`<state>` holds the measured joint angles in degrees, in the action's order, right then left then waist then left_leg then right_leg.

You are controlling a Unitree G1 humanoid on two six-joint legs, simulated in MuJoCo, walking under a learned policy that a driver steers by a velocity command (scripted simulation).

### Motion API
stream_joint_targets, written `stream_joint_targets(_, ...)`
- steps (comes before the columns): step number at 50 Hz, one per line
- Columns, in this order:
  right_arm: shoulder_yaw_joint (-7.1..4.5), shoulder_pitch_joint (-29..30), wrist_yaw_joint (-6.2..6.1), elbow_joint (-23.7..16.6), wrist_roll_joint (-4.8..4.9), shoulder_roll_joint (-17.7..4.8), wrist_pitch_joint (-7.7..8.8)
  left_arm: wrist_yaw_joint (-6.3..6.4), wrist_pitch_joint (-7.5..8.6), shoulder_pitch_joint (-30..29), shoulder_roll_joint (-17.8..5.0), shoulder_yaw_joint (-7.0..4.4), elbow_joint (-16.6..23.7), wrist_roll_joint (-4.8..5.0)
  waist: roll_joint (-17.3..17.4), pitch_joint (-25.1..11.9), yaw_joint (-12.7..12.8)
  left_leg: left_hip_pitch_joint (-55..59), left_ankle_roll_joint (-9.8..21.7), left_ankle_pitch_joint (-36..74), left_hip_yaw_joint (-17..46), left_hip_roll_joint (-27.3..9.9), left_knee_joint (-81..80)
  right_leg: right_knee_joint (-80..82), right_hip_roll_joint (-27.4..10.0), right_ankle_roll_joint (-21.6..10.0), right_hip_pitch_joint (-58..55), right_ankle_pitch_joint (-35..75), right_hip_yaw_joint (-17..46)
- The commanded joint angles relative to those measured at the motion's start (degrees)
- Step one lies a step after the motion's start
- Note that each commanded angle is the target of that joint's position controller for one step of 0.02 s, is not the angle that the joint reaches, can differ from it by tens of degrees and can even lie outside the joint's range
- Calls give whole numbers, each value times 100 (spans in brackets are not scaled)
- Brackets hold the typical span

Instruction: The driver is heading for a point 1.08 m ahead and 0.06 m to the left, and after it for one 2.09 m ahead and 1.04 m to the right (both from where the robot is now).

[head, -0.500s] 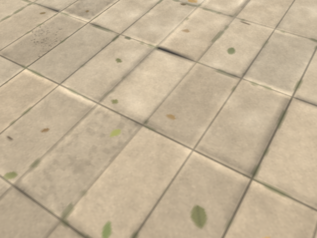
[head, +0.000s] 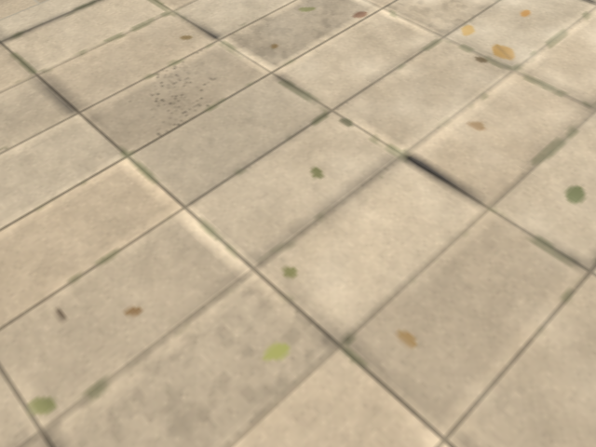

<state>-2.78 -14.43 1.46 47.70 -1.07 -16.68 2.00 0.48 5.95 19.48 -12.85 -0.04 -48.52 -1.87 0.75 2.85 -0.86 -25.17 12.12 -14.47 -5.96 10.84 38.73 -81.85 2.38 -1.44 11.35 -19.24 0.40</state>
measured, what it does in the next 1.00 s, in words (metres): walks ahead: right foot, then left foot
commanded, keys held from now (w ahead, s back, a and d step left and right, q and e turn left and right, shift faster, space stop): w+q+shift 0.14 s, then w+shift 0.34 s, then shift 0.28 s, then e+shift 0.24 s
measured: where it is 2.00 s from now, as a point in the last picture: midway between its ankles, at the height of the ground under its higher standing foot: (279, 265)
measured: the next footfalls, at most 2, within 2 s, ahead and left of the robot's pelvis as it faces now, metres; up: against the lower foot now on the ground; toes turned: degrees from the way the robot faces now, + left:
right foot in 0.36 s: +0.56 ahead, -0.11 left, +0.00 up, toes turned +14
left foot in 0.76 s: +0.85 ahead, +0.15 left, +0.00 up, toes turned +17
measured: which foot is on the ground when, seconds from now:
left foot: down 0.00-0.36, up 0.38-0.74, down 0.76-1.00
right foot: up 0.00-0.34, down 0.36-0.74, up 0.76-1.00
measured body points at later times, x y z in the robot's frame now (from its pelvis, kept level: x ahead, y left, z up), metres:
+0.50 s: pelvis +0.47 -0.03 +0.03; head +0.49 -0.02 +0.48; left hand +0.48 +0.26 -0.09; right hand +0.62 -0.28 -0.09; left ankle +0.32 +0.04 -0.59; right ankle +0.52 -0.12 -0.70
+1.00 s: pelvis +0.74 +0.05 +0.03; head +0.79 +0.08 +0.48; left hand +0.77 +0.32 -0.11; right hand +0.88 -0.17 -0.09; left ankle +0.81 +0.14 -0.70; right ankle +0.78 -0.07 -0.62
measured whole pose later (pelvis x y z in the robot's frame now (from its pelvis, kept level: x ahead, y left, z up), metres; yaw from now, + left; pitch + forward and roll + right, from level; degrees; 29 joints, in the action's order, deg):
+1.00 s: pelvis +0.74 +0.05 +0.03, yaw +10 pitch +0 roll +0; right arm -0.4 -12.7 -1.5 47.8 -0.9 -12.3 3.6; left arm 0.3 -1.3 13.6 -14.5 -3.0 -48.0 -1.2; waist -1.9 5.6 0.8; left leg -18.4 5.5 -5.4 -8.0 0.8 23.3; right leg -66.5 -0.9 1.0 33.3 -22.5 0.3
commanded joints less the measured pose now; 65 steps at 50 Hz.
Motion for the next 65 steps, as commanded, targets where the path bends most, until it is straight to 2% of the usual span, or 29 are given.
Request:
stream_joint_targets(1, -243, -742, -87, -29, -2, -629, 56, -54, 203, -545, -786, -55, 994, -167, -649, 19, 114, 2152, 1010, -695, 4307, -2036, -2761, -219, -519, -13, 3260, 42, 613)
stream_joint_targets(4, -174, -648, -98, -48, 88, -627, 288, -85, -156, -744, -613, 26, 1197, -315, -663, 454, 475, 334, 830, -261, 3339, -1455, -3063, 1042, -900, 338, 2579, -18, 354)
stream_joint_targets(7, -221, -788, -92, -87, 114, -738, 382, -168, -167, -1937, -532, 109, 1700, -168, -319, 678, 116, -296, 585, 907, 2779, -1013, -3278, 2853, -887, 501, 2049, 1486, -4)
stream_joint_targets(10, -244, -1322, -51, 67, 237, -732, 420, -230, -132, -2329, -376, 164, 1762, -48, -41, 293, -351, 625, 133, 2670, 2440, -984, -3099, 4184, -581, 260, 1546, 2972, -278)
stream_joint_targets(13, -234, -1563, -100, 206, 150, -765, 419, -199, -101, -2641, -485, 130, 1854, -28, 187, 131, -573, 2035, -49, 4115, 2324, -1236, -2734, 5031, -345, -13, 1547, 2893, -369)
stream_joint_targets(15, -277, -1496, -175, 222, 63, -1046, 417, -123, -69, -2069, -843, -29, 1706, -36, 410, -389, -250, 2837, -232, 5807, 2343, -1459, -1747, 5291, -3, -183, 893, 2154, -363)
stream_joint_targets(17, -331, -931, -182, 137, -77, -1300, 393, 38, -48, -62, -1331, -282, 1132, 69, 449, -1315, 899, 2431, -359, 5739, 2148, -1397, 519, 5330, -190, -390, -1031, 1427, -151)
stream_joint_targets(18, -220, -742, -183, -6, -139, -830, 433, 162, -68, 1179, -1653, -419, 885, -47, 29, -1990, 1358, 1364, -339, 4045, 1853, -1146, 2407, 4894, -1064, -532, -2421, -200, 743)
stream_joint_targets(19, -21, -1638, -113, -214, 264, -34, 463, 93, -72, 951, -2025, -532, 804, -191, -2312, -2696, 497, -702, -723, -853, 1330, -128, 4489, 5921, -2712, -1440, -3809, -1056, 4366)
stream_joint_targets(20, 17, -1412, -181, -94, 138, -428, 439, -45, -106, 515, -1573, -549, 881, -131, -1358, -2193, 585, -1610, -559, -697, 1431, -555, 4753, 6436, -2491, -1586, -3422, -1901, 4951)
stream_joint_targets(22, 19, -181, -95, -332, 2, -525, 399, -117, -52, 86, -836, -415, 706, -89, 93, -755, 515, -1657, -531, -73, 1366, -1018, 4100, 6674, -2004, -1323, -1741, -938, 3205)
stream_joint_targets(24, 93, 114, 43, -569, -136, -273, 301, -100, 16, 316, -568, -309, 341, -100, -84, -312, 227, -1503, -549, -174, 1418, -1197, 3613, 6875, -1595, -1061, -872, -262, 2330)
stream_joint_targets(27, 193, 286, 58, -729, -185, -64, 208, -140, 188, 527, -589, -259, 10, 89, -278, 169, -53, -1626, -785, -358, 1212, -1190, 2814, 7018, -1544, -1010, -415, 3428, 1339)
stream_joint_targets(29, 276, 701, 88, -964, -210, -13, 276, -180, 228, 324, -710, -245, -48, 151, -394, 198, -164, -1133, -903, 395, 718, -1144, 1451, 7098, -1127, -818, 1, 5038, 393)
stream_joint_targets(32, 404, 981, 204, -906, -73, 175, 343, -211, 256, 451, -852, -253, -186, 267, -616, -73, -10, 807, -865, 2279, 117, -812, -277, 7181, -729, -576, 653, 4735, -114)
stream_joint_targets(36, 254, -15, 24, -387, -235, -289, 360, -100, 106, 619, -1087, -284, -390, 290, -574, -494, -435, 1733, -496, 2442, 225, -582, -975, 5532, -842, -279, -378, 5455, -51)
stream_joint_targets(37, 201, -594, -21, -149, -297, -426, 409, -50, 50, 654, -1107, -279, -408, 313, -566, -707, -670, 2265, -402, 2854, 445, -838, -1250, 4516, -701, -174, -314, 4945, -123)
stream_joint_targets(38, 119, -1032, -70, -16, -374, -778, 458, -11, 0, 846, -978, -253, -326, 321, -39, -1116, -713, 3075, -246, 5461, 1131, -1823, -894, 2968, -340, -79, 236, 2745, -361)
stream_joint_targets(39, 56, -1143, -73, -95, -357, -972, 439, 34, -114, 2260, -84, -67, -450, 534, 1287, -2506, -156, 4719, 902, 9039, 3153, -3900, -244, 349, 388, 72, 1411, -2004, -135)
stream_joint_targets(40, 72, -1136, -29, -213, 43, -625, 373, 137, -216, 2204, -583, -176, -587, 402, 224, -3040, -265, 4594, 889, 9338, 3199, -3768, -230, 109, 233, 3, 1451, -1801, 764)
stream_joint_targets(42, 146, 43, -142, -401, 123, -159, 318, 135, -309, 1199, -771, -231, -366, 209, 71, -1641, -23, 3014, 646, 6188, 2375, -3205, -1247, 721, -267, 97, 1953, -967, 401)
stream_joint_targets(44, 173, 99, -263, -306, 98, -80, 269, 32, -494, 752, -768, -326, -218, 27, 170, -892, 169, 1815, 243, 5593, 1624, -2810, -1776, 1111, -381, 190, 1640, -680, 249)
stream_joint_targets(47, 75, 128, -320, -327, 42, -269, 268, -29, -733, 775, -405, -354, -95, 59, 215, -997, 415, 1183, 306, 4951, 979, -2771, -2083, 1101, -356, 271, 1331, -403, 62)
stream_joint_targets(53, 27, 425, -387, -459, -47, -263, 94, -154, -1003, -222, -353, -378, 482, 23, 666, -641, 351, 692, 75, 1929, 78, -2655, -2385, 2528, -654, 198, 1414, 516, -208)
stream_joint_targets(61, -238, 168, -289, -468, -31, -765, -197, -293, -986, -686, -543, -450, 1042, 92, 366, -584, 108, 1099, -532, 379, -340, -3110, -1273, 4789, -372, -140, 408, -68, -693)
stream_joint_targets(62, -263, -67, -261, -393, -59, -688, -254, -244, -912, -319, -737, -514, 920, 71, -292, -537, 200, 789, -917, -161, -555, -2811, -418, 5570, -471, -275, -11, 320, -123)
stream_joint_targets(63, -188, -330, -216, -499, -90, -303, -332, -134, -823, -225, -1415, -639, 999, 40, -1970, -330, 58, -419, -1418, -1870, -1032, -2016, 1247, 6362, -1896, -630, -349, 1899, 1965)
stream_joint_targets(64, -116, 410, -283, -910, -91, -259, -427, -69, -814, 34, -1951, -807, 1050, 11, -2037, -142, 438, -1353, -1565, -2474, -71, -1187, 2118, 6502, -2497, -1528, -90, 3190, 3026)
stream_joint_targets(65, -113, 595, -298, -891, -72, -332, -471, -22, -835, 154, -1646, -762, 970, 36, -1121, -250, 444, -1366, -1561, -2017, 404, -1374, 2565, 6421, -2281, -1575, -192, 3079, 2385)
